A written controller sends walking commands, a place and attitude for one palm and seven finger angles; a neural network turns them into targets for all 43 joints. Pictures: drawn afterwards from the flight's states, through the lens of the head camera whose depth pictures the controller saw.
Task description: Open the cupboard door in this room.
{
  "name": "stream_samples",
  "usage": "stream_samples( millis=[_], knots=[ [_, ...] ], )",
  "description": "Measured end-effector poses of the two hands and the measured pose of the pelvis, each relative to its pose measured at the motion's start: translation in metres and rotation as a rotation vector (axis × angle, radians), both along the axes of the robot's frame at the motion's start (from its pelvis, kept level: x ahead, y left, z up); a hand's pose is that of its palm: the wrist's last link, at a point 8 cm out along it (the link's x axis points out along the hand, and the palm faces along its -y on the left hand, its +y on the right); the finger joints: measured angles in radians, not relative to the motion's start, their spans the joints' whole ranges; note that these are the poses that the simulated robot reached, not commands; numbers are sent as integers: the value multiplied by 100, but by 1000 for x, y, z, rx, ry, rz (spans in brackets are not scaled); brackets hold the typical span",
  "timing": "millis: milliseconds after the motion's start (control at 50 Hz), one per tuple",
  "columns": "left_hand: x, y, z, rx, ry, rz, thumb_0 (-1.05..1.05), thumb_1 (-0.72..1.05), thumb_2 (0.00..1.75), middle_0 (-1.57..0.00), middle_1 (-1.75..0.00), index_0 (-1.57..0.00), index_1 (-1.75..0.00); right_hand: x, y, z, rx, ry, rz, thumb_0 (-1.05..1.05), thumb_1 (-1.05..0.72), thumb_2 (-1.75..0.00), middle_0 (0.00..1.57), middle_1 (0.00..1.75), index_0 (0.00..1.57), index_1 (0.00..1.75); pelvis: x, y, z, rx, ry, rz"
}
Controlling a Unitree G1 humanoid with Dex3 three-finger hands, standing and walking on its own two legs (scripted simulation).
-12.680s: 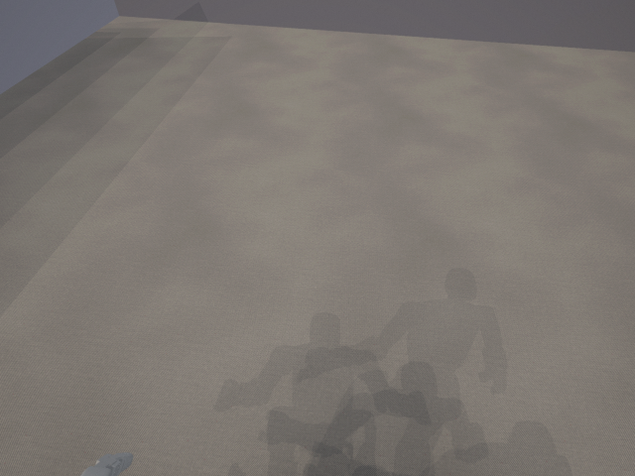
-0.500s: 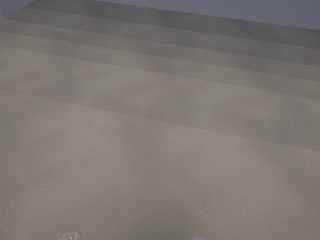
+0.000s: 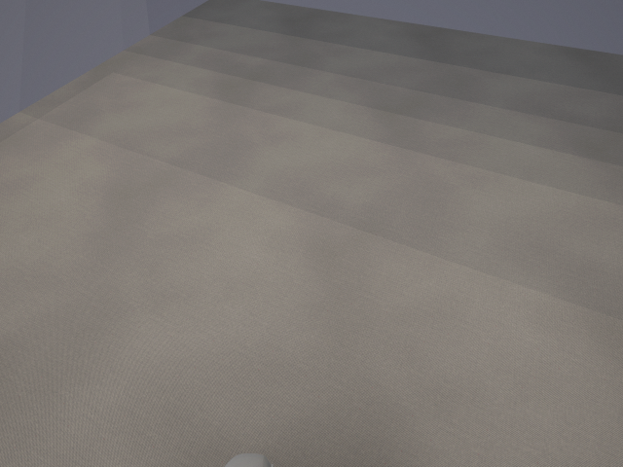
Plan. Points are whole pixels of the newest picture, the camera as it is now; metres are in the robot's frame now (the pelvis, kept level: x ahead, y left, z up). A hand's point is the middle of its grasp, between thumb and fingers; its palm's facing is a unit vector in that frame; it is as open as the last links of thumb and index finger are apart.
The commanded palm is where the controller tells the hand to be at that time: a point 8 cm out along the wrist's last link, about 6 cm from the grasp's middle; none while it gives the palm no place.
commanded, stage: turn or walk to find it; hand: left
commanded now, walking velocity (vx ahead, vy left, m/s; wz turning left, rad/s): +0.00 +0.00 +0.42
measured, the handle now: out of the picture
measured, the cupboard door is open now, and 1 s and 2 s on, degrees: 0 0 0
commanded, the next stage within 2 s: none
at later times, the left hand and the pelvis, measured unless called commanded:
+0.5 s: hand out of the picture +0.00 +0.27 -0.17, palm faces +0.22 -0.94 -0.24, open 7.4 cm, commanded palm none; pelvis -0.03 +0.05 +0.00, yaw +11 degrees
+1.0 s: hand out of the picture -0.05 +0.18 -0.15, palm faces +0.41 -0.87 -0.28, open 7.4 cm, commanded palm none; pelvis -0.05 -0.02 +0.00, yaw +25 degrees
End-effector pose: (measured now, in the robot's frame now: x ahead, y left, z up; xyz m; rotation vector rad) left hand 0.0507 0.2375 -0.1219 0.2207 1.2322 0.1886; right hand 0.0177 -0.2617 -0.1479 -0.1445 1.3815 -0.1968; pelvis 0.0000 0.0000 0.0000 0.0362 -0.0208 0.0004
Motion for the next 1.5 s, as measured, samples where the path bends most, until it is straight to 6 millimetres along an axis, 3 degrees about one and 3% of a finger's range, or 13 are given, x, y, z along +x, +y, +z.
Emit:
stream_samples(
  millis=[180, 300, 400, 500, 660, 740, 900, 1040, 1140, 1240, 1300, 1400, 1500],
  knots=[
    [-86, 53, -37, -38, 136, 161, 1, 91, 90, -21, -30, -20, -30, 85, 48, 15, -63, -185, 192, 1, -91, -90, 20, 30, 20, 30, -14, 37, -15, -34, 4, 85],
    [-101, 76, -32, -49, 160, 208, 1, 91, 90, -20, -30, -20, -30, 102, 83, 36, -66, -250, 263, 1, -90, -90, 20, 30, 20, 30, -19, 53, -4, -59, -4, 117],
    [-87, 84, -21, -46, 81, 217, 1, 91, 90, -20, -30, -20, -30, 96, 97, 37, -44, -236, 287, 1, -90, -90, 20, 30, 21, 30, -25, 58, 3, -64, 0, 152],
    [-69, 82, -14, -29, 15, 214, 1, 91, 90, -20, -30, -20, -30, 75, 94, 29, -18, -196, 277, 1, -90, -90, 20, 30, 21, 30, -29, 53, 3, -53, 4, 184],
    [-37, 53, 1, 8, -96, 196, 1, 91, 90, -20, -30, -20, -30, 28, 58, 4, 16, -70, 253, 1, -90, -90, 21, 30, 21, 30, -38, 24, -3, -33, 14, 249],
    [-39, 30, 6, 41, -142, 204, 1, 91, 90, -20, -30, -20, -30, 15, 32, -15, 37, -19, 255, 1, -90, -90, 20, 30, 21, 30, -42, 2, -10, -22, 11, 284],
    [-94, -7, 16, 38, -80, 315, 1, 90, 90, -21, -30, -20, -30, 25, 2, -10, 39, 13, 323, 1, -91, -90, 20, 30, 20, 30, -46, -20, 1, 9, -4, 374],
    [-149, -23, 6, 14, -20, 442, 1, 91, 90, -21, -30, -20, -30, 48, 5, -4, 9, 27, 431, 1, -91, -90, 20, 30, 20, 30, -51, -24, 1, 5, 2, 450],
    [-200, -27, -6, -16, 48, 527, 1, 91, 90, -21, -30, -20, -30, 80, 34, 2, -3, -31, 532, 1, -91, -90, 20, 30, 20, 30, -61, -17, -1, -2, 7, 496],
    [-255, -21, -27, -56, 112, 614, 1, 91, 90, -21, -30, -20, -30, 113, 85, 11, -7, -163, 640, 1, -91, -90, 20, 30, 20, 30, -77, 0, -11, -33, 1, 547],
    [-280, -14, -37, -72, 149, 655, 1, 91, 90, -20, -30, -20, -30, 122, 113, 20, 1, -234, 690, 1, -91, -90, 20, 30, 20, 30, -86, 7, -14, -27, -6, 559],
    [-287, -3, -28, -78, 128, 686, 1, 91, 90, -20, -30, -20, -30, 117, 137, 35, 9, -263, 740, 1, -90, -90, 20, 30, 20, 30, -94, 14, -2, -56, -17, 599],
    [-275, 7, -18, -52, 52, 691, 1, 91, 90, -20, -30, -20, -30, 106, 141, 33, 29, -238, 758, 1, -90, -90, 20, 30, 21, 30, -99, 12, 3, -57, -12, 631]
  ],
)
